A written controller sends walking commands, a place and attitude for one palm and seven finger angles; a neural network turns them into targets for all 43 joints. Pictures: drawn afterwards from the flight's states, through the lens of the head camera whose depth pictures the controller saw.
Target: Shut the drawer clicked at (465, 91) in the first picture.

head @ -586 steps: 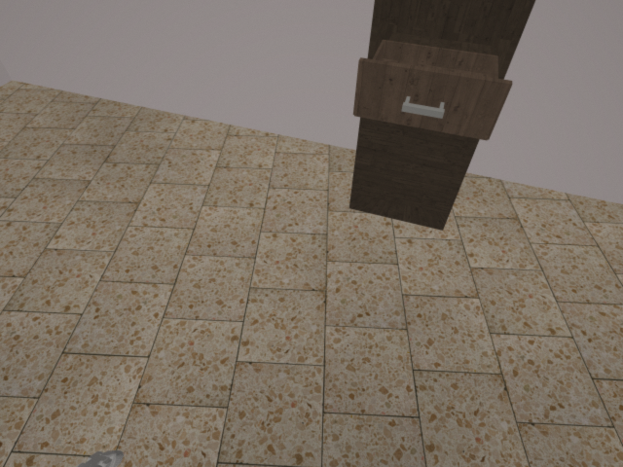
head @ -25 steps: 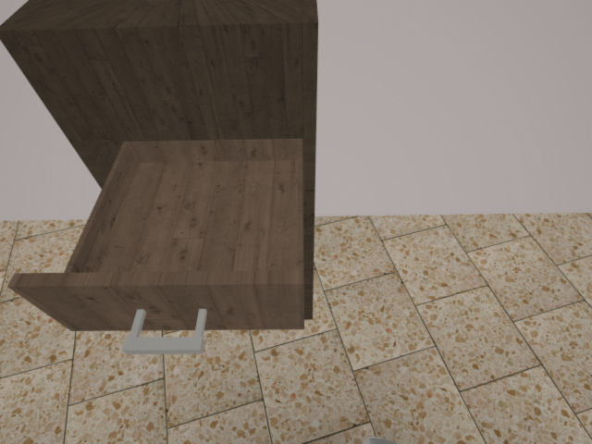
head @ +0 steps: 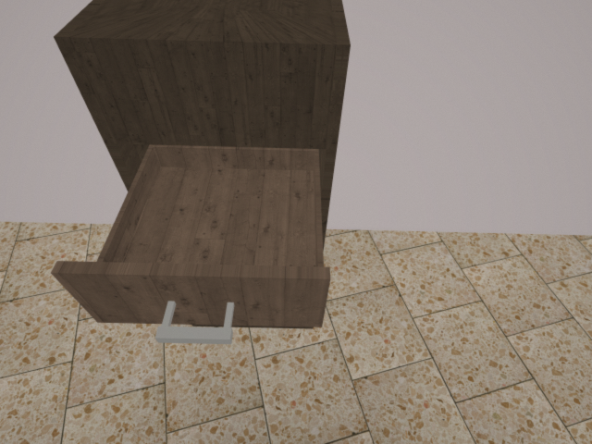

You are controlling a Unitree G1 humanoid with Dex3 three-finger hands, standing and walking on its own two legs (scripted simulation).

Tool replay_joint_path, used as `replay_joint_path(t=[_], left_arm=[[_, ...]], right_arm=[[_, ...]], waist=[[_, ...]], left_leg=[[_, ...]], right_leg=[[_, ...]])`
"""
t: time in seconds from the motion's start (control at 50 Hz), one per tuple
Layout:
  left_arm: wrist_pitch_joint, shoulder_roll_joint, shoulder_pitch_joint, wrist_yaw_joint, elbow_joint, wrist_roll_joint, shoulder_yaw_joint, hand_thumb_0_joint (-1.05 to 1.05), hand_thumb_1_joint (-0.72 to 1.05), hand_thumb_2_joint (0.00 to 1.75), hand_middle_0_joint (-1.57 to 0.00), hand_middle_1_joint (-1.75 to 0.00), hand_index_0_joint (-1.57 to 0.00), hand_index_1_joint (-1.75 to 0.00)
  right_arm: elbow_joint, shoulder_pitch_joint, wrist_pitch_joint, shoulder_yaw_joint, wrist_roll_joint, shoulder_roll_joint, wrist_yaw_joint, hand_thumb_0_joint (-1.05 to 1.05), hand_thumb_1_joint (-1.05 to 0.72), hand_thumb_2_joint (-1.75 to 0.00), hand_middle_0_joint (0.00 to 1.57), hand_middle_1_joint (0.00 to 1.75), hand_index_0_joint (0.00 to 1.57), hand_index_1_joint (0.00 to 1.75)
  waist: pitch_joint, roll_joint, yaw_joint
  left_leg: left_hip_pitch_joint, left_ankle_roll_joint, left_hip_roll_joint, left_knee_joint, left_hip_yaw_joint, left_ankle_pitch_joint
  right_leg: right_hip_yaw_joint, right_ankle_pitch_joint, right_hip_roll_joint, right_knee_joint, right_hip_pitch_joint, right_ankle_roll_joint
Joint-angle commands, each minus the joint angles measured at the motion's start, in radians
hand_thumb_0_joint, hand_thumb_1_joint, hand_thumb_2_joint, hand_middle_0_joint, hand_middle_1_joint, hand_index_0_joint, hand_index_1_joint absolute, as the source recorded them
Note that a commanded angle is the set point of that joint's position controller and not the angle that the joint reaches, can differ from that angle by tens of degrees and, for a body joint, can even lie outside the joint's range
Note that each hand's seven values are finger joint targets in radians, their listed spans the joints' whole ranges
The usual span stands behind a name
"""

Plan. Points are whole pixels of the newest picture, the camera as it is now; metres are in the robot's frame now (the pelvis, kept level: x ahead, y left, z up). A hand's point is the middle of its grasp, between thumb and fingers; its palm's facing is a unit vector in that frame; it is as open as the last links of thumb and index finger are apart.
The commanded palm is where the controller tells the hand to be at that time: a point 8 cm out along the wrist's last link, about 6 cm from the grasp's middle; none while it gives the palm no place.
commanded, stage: come to a stop and stand still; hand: left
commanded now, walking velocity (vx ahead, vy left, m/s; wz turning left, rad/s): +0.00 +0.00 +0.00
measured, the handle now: (197, 322) +0.29 +0.17 -0.04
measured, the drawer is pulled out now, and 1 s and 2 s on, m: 0.28 0.28 0.28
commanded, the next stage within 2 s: look again from close up in 0.60 s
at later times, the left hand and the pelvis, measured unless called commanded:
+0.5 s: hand out of the picture -0.03 +0.11 -0.17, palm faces +0.01 -0.99 -0.17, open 7.4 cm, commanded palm none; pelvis -0.01 -0.04 +0.00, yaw -1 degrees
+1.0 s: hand out of the picture +0.00 +0.16 -0.18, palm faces +0.01 -0.98 -0.19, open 7.4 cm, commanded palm none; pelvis -0.01 -0.01 -0.01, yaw -1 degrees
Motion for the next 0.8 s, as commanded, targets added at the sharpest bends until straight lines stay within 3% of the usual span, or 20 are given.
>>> replay_joint_path(t=[0.0, 0.02, 0.06, 0.14, 0.24, 0.36, 0.62, 0.66, 0.68, 0.7, 0.72, 0.74, 0.76, 0.78], left_arm=[[-0.05, 0.057, 0.072, 0.024, 0.01, -0.012, -0.008, 0.0, 0.9, 0.9, -0.2, -0.3, -0.2, -0.3], [-0.054, 0.056, 0.076, 0.025, 0.018, -0.01, -0.013, 0.0, 0.9, 0.9, -0.2, -0.3, -0.2, -0.3], [-0.065, 0.051, 0.078, 0.028, 0.038, -0.011, -0.017, 0.0, 0.9, 0.9, -0.2, -0.3, -0.2, -0.3], [-0.062, 0.029, 0.073, 0.031, 0.046, -0.013, -0.022, 0.0, 0.9, 0.9, -0.2, -0.3, -0.2, -0.3], [-0.061, 0.017, 0.085, 0.033, 0.054, -0.014, -0.022, 0.0, 0.9, 0.9, -0.2, -0.3, -0.2, -0.3], [-0.065, 0.007, 0.11, 0.035, 0.057, -0.014, -0.02, 0.0, 0.9, 0.9, -0.2, -0.3, -0.2, -0.3], [-0.068, 0.007, 0.128, 0.039, 0.054, -0.013, -0.013, 0.0, 0.9, 0.9, -0.2, -0.3, -0.2, -0.3], [-0.066, 0.006, 0.127, 0.038, 0.054, -0.013, -0.013, 0.0, 0.9, 0.9, -0.2, -0.3, -0.2, -0.3], [-0.1, 0.053, 0.189, 0.073, 0.065, 0.005, -0.002, 0.0, 0.9, 0.9, -0.2, -0.3, -0.2, -0.3], [-0.108, 0.078, 0.169, 0.068, 0.017, 0.004, 0.003, 0.0, 0.9, 0.9, -0.2, -0.3, -0.2, -0.3], [-0.107, 0.06, 0.128, 0.061, -0.003, 0.004, -0.003, 0.0, 0.9, 0.9, -0.2, -0.3, -0.2, -0.3], [-0.11, 0.058, 0.119, 0.055, -0.025, 0.004, -0.004, 0.0, 0.9, 0.9, -0.2, -0.3, -0.2, -0.3], [-0.108, 0.067, 0.116, 0.051, -0.035, 0.0, -0.002, 0.0, 0.9, 0.9, -0.2, -0.3, -0.2, -0.3], [-0.105, 0.066, 0.108, 0.05, -0.048, 0.0, -0.002, 0.0, 0.9, 0.9, -0.2, -0.3, -0.2, -0.3]], right_arm=[[0.006, 0.063, -0.016, -0.008, 0.024, -0.082, -0.005, 0.0, -0.9, -0.9, 0.2, 0.3, 0.2, 0.3], [0.017, 0.063, -0.019, -0.002, 0.023, -0.072, -0.001, 0.0, -0.9, -0.9, 0.2, 0.3, 0.2, 0.3], [0.039, 0.059, -0.012, -0.001, 0.021, -0.076, -0.003, 0.0, -0.9, -0.9, 0.2, 0.3, 0.2, 0.3], [0.08, 0.063, -0.007, 0.007, 0.022, -0.065, -0.001, 0.0, -0.9, -0.9, 0.2, 0.3, 0.2, 0.3], [0.1, 0.072, 0.0, 0.009, 0.02, -0.045, 0.0, 0.0, -0.9, -0.9, 0.2, 0.3, 0.2, 0.3], [0.103, 0.09, 0.001, 0.011, 0.02, -0.031, -0.002, 0.0, -0.9, -0.9, 0.2, 0.3, 0.2, 0.3], [0.093, 0.099, 0.001, 0.013, 0.019, -0.033, -0.008, 0.0, -0.9, -0.9, 0.2, 0.3, 0.2, 0.3], [0.091, 0.096, 0.003, 0.013, 0.019, -0.035, -0.009, 0.0, -0.9, -0.9, 0.2, 0.3, 0.2, 0.3], [0.002, -0.014, -0.025, 0.009, 0.025, -0.067, 0.003, 0.0, -0.9, -0.9, 0.2, 0.3, 0.2, 0.3], [-0.031, 0.055, -0.008, 0.008, 0.02, -0.035, 0.008, 0.0, -0.9, -0.9, 0.2, 0.3, 0.2, 0.3], [-0.034, 0.069, -0.012, 0.005, 0.023, -0.03, 0.011, 0.0, -0.9, -0.9, 0.2, 0.3, 0.2, 0.3], [-0.048, 0.065, -0.016, 0.008, 0.025, -0.012, 0.014, 0.0, -0.9, -0.9, 0.2, 0.3, 0.2, 0.3], [-0.049, 0.061, -0.017, 0.011, 0.023, -0.013, 0.016, 0.0, -0.9, -0.9, 0.2, 0.3, 0.2, 0.3], [-0.056, 0.069, -0.014, 0.009, 0.023, -0.013, 0.014, 0.0, -0.9, -0.9, 0.2, 0.3, 0.2, 0.3]], waist=[[-0.024, 0.01, -0.008], [-0.036, 0.026, -0.01], [-0.059, -0.111, -0.011], [0.033, -0.026, -0.006], [0.095, -0.003, -0.001], [0.095, -0.004, 0.004], [0.058, -0.007, 0.004], [0.068, -0.013, 0.006], [0.096, -0.13, 0.048], [0.014, -0.102, -0.006], [-0.025, -0.033, -0.019], [-0.057, -0.04, -0.013], [-0.074, -0.01, -0.001], [-0.064, -0.05, -0.01]], left_leg=[[0.035, -0.008, 0.137, -0.029, -0.139, 0.205], [0.068, -0.016, 0.12, -0.038, -0.124, 0.227], [0.101, -0.027, 0.122, -0.026, -0.095, 0.225], [0.103, -0.026, 0.127, -0.081, -0.105, 0.155], [0.082, -0.03, 0.121, -0.1, -0.107, 0.082], [0.079, -0.029, 0.118, -0.09, -0.104, 0.093], [0.085, -0.036, 0.12, -0.062, -0.09, 0.144], [0.083, -0.037, 0.121, -0.066, -0.088, 0.128], [-0.104, -0.066, 0.102, 0.219, -0.024, -0.002], [-0.127, -0.033, 0.066, 0.292, -0.109, -0.115], [-0.124, -0.028, 0.081, 0.313, -0.101, -0.134], [-0.128, -0.034, 0.065, 0.29, -0.086, -0.138], [-0.107, -0.037, 0.053, 0.256, -0.06, -0.121], [-0.077, -0.033, 0.051, 0.218, -0.061, -0.114]], right_leg=[[0.133, 0.331, -0.112, -0.233, 0.087, -0.058], [0.13, 0.417, -0.125, -0.207, 0.076, -0.068], [0.126, 0.536, -0.114, -0.197, 0.094, -0.07], [0.125, 0.334, -0.097, -0.237, 0.025, -0.061], [0.144, 0.169, -0.088, -0.283, -0.024, -0.063], [0.148, 0.189, -0.087, -0.293, -0.018, -0.063], [0.148, 0.364, -0.096, -0.265, 0.024, -0.046], [0.144, 0.341, -0.091, -0.268, 0.016, -0.046], [0.219, 0.957, -0.176, -0.25, 0.059, 0.068], [0.213, 0.945, -0.214, -0.215, 0.116, 0.044], [0.169, 0.813, -0.201, -0.196, 0.109, -0.047], [0.174, 0.8, -0.189, -0.181, 0.14, -0.116], [0.19, 0.805, -0.193, -0.169, 0.154, -0.148], [0.186, 0.699, -0.188, -0.171, 0.111, -0.155]])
